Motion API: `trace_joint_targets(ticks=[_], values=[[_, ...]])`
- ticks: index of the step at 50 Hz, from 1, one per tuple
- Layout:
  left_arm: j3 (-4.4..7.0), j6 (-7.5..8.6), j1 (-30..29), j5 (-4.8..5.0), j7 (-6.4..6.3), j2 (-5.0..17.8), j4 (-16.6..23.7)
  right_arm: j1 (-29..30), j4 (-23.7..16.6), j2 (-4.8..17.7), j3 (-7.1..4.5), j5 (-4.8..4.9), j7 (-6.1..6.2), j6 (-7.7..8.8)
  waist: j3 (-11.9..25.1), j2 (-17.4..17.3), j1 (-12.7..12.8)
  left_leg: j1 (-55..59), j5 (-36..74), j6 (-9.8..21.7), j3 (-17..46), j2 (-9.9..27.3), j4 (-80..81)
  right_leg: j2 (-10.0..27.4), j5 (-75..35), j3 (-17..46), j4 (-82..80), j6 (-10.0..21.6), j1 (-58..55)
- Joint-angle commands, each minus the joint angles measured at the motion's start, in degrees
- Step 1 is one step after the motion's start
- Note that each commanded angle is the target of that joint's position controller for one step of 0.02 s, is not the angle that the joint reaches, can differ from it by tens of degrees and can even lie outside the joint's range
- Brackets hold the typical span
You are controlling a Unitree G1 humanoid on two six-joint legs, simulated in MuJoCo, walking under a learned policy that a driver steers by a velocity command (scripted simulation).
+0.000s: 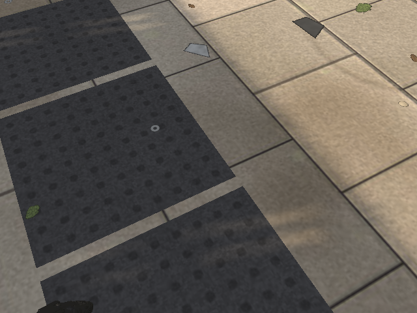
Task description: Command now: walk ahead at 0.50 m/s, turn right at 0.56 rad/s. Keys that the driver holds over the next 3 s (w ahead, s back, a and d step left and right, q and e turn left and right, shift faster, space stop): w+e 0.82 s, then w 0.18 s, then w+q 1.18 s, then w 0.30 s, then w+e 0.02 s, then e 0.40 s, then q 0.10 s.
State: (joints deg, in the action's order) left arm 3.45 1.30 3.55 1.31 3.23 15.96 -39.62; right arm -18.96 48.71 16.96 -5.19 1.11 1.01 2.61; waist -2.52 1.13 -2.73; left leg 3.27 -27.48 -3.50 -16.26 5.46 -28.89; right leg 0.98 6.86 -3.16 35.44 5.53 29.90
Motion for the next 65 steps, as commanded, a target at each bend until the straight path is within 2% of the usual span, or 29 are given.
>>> trace_joint_targets(ticks=[1, 2, 3, 4, 5, 6, 10, 15, 20, 23, 24, 25, 26, 27, 28, 30, 34, 41, 45, 47, 49, 50, 51, 52, 53, 55, 57, 59, 65], values=[[6.4, 0.06, 18.8, 0.55, -1.59, 20.6, -0.8, -2.8, -8.3, 0.6, 1.21, -2.45, -0.18, 2.24, 18.7, 15.4, 4.8, -41.9, -6.8, 0.8, 10.1, -6.5, -46.5, 15.5, 13.1, 42.9, -11.7, 17.6, -50.4], [4.86, 1.03, 20.0, 0.17, -1.14, 15.5, 0.8, 4.0, -8.8, 5.7, 0.59, -0.13, -0.86, 4.28, 22.1, 7.0, 9.6, -47.7, -7.0, 2.1, 21.3, -5.7, -50.9, 17.8, 17.4, 49.8, -18.8, 17.2, -51.6], [4.01, 1.87, 18.4, -0.22, -0.98, 12.5, 0.2, 8.5, -10.3, 7.7, 0.06, 1.63, -1.18, 5.25, 14.2, 4.7, 9.7, -51.7, -1.3, 3.5, 21.0, -3.5, -49.4, 16.6, 13.0, 41.9, -19.5, 14.8, -46.5], [3.51, 2.23, 15.3, 0.01, -1.07, 11.0, 0.5, 8.9, -9.9, 7.0, 0.29, 0.72, -0.77, 5.78, 9.9, 0.6, 7.2, -49.6, 3.6, 4.2, 20.9, -1.0, -44.8, 14.1, 7.5, 35.2, -19.0, 12.9, -38.5], [2.95, 2.23, 11.4, -0.24, -1.3, 9.1, 1.3, 8.6, -9.2, 7.3, -0.08, -0.87, -0.34, 5.75, 7.1, -0.1, 4.8, -45.5, 6.7, 3.9, 21.0, 0.7, -39.8, 11.9, 1.4, 29.9, -19.3, 11.6, -30.9], [2.43, 2.26, 9.2, -1.03, -1.63, 7.8, 2.4, 7.4, -8.9, 7.7, -0.41, -1.31, -0.39, 5.14, 6.5, 1.1, 2.9, -41.4, 8.8, 3.7, 21.6, 1.8, -37.7, 10.5, -2.9, 27.1, -20.5, 11.3, -26.1], [2.86, 2.62, 10.2, -0.73, -2.91, 9.4, 2.4, 9.1, -9.9, 5.1, 0.1, -2.09, -0.39, 3.11, 4.3, 0.6, 2.0, -38.9, 15.0, 0.5, 19.7, 0.7, -27.4, 7.8, -12.0, 20.8, -23.0, 11.5, -18.3], [3.18, 1.9, 14.3, -0.07, -4.08, 10.1, 1.0, 19.6, -12.4, 2.7, 1.38, -1.46, -1.36, 3.55, 2.0, 3.1, 6.1, -34.2, 32.2, -0.6, 18.9, -3.6, -6.4, 3.9, -4.8, 17.4, -22.1, 7.4, -15.2], [3.28, 1.07, 17.5, 0.26, -4.46, 9.7, -0.4, 22.3, -13.7, 5.6, 0.58, -0.6, -2.6, 4.7, 1.8, 4.5, 6.4, -31.5, 29.0, 1.4, 21.2, -5.1, 0.9, 7.0, -1.2, 24.8, -15.8, 6.0, -21.7], [2.9, 0.65, 15.7, -0.06, -4.44, 8.2, 0.4, 13.1, -11.5, 7.9, -0.88, -0.85, -2.21, 5.48, 5.4, 6.1, 1.2, -18.4, 24.8, 4.9, 19.7, -5.2, 4.4, 4.8, -7.0, 25.9, -7.0, 3.3, -21.8], [1.69, 0.83, 15.3, -0.67, -4.14, 5.1, 1.4, 5.4, -10.7, 10.4, -1.69, -1.93, -1.75, 5.72, 12.6, 2.6, -2.4, -4.5, 22.9, 8.3, 25.7, 1.9, 2.7, 1.5, -3.7, 22.4, 6.2, 1.3, -16.5], [0.54, 1.32, 22.5, 0.44, -4.2, 1.3, 2.9, -1.6, -9.2, 15.5, -2.98, -2.9, -1.54, 5.07, 21.6, -13.2, -0.9, 16.8, 11.8, 17.2, 49.3, 15.4, 5.7, -7.0, 16.6, 14.2, 26.3, -3.3, 3.2], [0.76, 1.56, 23.6, 1.1, -4.3, 5.3, 2.7, -2.1, -8.6, 11.9, -2.26, -1.32, -2.03, 4.6, 21.1, -18.1, -0.8, 17.8, -2.2, 19.0, 62.7, 19.3, 10.8, -4.1, 27.1, 13.9, 36.1, -4.1, 13.1], [1.98, 1.32, 18.8, 1.13, -4.25, 9.7, 2.5, 0.9, -9.4, 7.6, -1.05, -0.92, -1.82, 4.23, 12.8, -11.3, -2.0, 10.8, -5.3, 16.4, 55.0, 16.9, 12.3, -1.3, 22.2, 14.0, 39.6, -4.5, 16.0], [2.18, 0.97, 14.8, 0.5, -4.3, 10.2, 3.3, 3.8, -9.8, 6.1, -0.48, -1.31, -1.59, 3.67, 8.0, -7.2, -1.7, 3.8, 0.8, 14.4, 46.6, 14.5, 12.6, 0.7, 18.0, 11.6, 39.4, -4.8, 15.1], [2.46, 0.65, 12.2, -0.12, -3.82, 8.6, 4.3, 7.0, -9.1, 3.9, 0.43, -1.91, -1.35, 3.44, 2.7, -6.9, 0.7, -6.5, 12.1, 13.1, 35.8, 10.4, 15.4, 3.9, 13.0, 11.1, 34.4, -4.9, 11.5], [1.69, -0.43, 11.3, 0.21, -3.3, 4.7, 5.6, 7.0, -7.2, 5.5, -0.21, -1.43, -1.28, 4.26, 1.2, -6.6, 1.8, -10.5, 21.2, 14.5, 25.8, 9.6, 19.9, 5.8, 8.8, 9.3, 28.5, -5.7, 10.6], [0.61, 0.56, 1.6, -0.01, -1.35, 2.8, 8.0, 5.0, -4.6, 8.7, -0.89, -1.07, -0.83, 3.21, -0.7, -4.2, -1.3, -6.6, 31.1, 12.6, 11.8, 8.1, 20.3, 4.8, -8.5, 4.5, 8.3, -5.4, 8.8], [0.25, 0.9, -3.5, 0.09, -0.38, 2.4, 10.4, 0.5, -2.0, 10.5, -1.22, 0.26, -1.28, 2.03, -2.7, -4.0, -2.2, -1.4, 35.6, 12.4, 10.6, 10.6, 19.0, 2.8, -3.6, 2.5, 0.8, -3.0, 6.8], [1.09, 0.94, -2.0, -0.42, -0.27, 4.3, 10.6, 0.6, -1.4, 12.1, -1.57, 0.89, -1.18, 1.42, -0.9, -5.6, 0.2, 1.4, 52.1, 11.7, 9.3, 11.4, 13.6, -0.1, 2.1, 0.3, -1.4, -0.8, 1.7], [3.6, 0.67, 11.3, -0.69, -0.86, 8.5, 7.0, 1.4, -1.0, 12.1, -1.16, 1.06, -0.75, 0.78, 7.2, -5.6, 8.5, -2.3, 64.6, 9.3, 5.7, 8.9, -3.5, -4.3, -1.0, -1.9, -6.5, 2.4, -18.7], [5.1, 0.14, 20.9, -0.64, -1.83, 12.4, 4.7, 1.1, -1.9, 9.6, 0.07, -0.27, -0.49, 1.08, 13.4, -2.1, 12.5, -15.5, 49.5, 7.0, 5.3, 6.8, -19.0, 1.5, -4.1, 6.7, -4.3, 4.8, -36.9], [5.48, 0.42, 20.7, -0.64, -2.33, 18.4, 4.5, -5.7, -4.1, 1.5, 2.9, -1.78, -1.39, 2.15, 20.5, 13.1, 6.0, -39.0, -2.0, 3.4, 8.3, -3.6, -40.7, 18.6, 3.5, 37.9, -8.5, 14.9, -54.6], [4.08, 0.94, 22.6, -0.79, -2.19, 13.1, 5.5, -1.9, -2.5, 6.8, 1.87, 0.41, -1.97, 3.5, 26.7, 7.1, 10.5, -43.2, -7.4, 3.9, 20.2, -4.4, -48.5, 22.2, 7.6, 46.9, -15.0, 16.5, -54.4], [3.13, 1.61, 19.9, -1.27, -1.96, 10.7, 4.5, 4.3, -4.8, 9.3, 0.98, 2.53, -2.26, 3.92, 17.0, 5.3, 10.8, -47.7, -3.3, 4.6, 20.5, -2.0, -49.5, 19.9, 2.9, 35.9, -15.9, 13.5, -47.7], [2.09, 2.35, 13.3, -1.26, -1.91, 7.3, 3.7, 6.8, -4.7, 8.0, 1.13, 0.91, -1.82, 3.82, 7.9, 2.1, 6.5, -44.6, 5.3, 4.7, 20.0, 2.3, -41.4, 15.1, -5.4, 22.4, -18.1, 9.5, -32.5], [1.57, 3.31, 10.1, -1.96, -1.9, 5.2, 3.6, 2.9, -3.1, 6.8, 0.97, 0.82, -1.89, 2.09, 6.1, 3.3, 3.0, -38.1, 9.9, 3.9, 21.1, 3.5, -38.8, 13.4, -7.4, 16.5, -22.7, 8.7, -24.6], [1.84, 4.58, 9.2, -1.86, -1.98, 5.6, 2.4, 2.1, -2.7, 4.6, 1.29, 0.7, -1.6, 0.6, 3.9, 2.3, 1.7, -38.0, 12.7, 2.8, 21.6, 3.4, -36.4, 13.5, -9.6, 12.0, -26.2, 8.9, -21.1], [2.21, 5.21, 9.9, -2.24, -3.18, 6.9, -0.6, 10.1, -5.0, 2.7, 1.76, 0.12, -2.34, 0.73, -0.5, 1.5, 3.8, -40.6, 32.3, 2.3, 20.3, 1.3, -17.2, 10.3, -11.3, -1.1, -29.1, 4.9, -21.9]])
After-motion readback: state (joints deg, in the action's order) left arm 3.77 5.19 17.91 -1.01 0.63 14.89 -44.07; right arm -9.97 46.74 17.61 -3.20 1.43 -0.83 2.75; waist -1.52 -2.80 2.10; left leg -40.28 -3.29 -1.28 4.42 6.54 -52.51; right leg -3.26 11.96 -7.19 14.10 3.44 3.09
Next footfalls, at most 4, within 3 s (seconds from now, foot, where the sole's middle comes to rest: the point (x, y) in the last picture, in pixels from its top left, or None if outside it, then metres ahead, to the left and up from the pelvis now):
0.48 left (191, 307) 0.47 0.07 -0.75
1.00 right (303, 260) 0.60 -0.30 -0.75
1.52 left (270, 166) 0.99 -0.24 -0.75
2.00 right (325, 121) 1.21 -0.50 -0.75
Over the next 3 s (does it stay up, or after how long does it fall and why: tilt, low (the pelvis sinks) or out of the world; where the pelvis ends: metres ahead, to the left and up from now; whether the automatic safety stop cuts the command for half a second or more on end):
stays up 1.49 -0.34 0.01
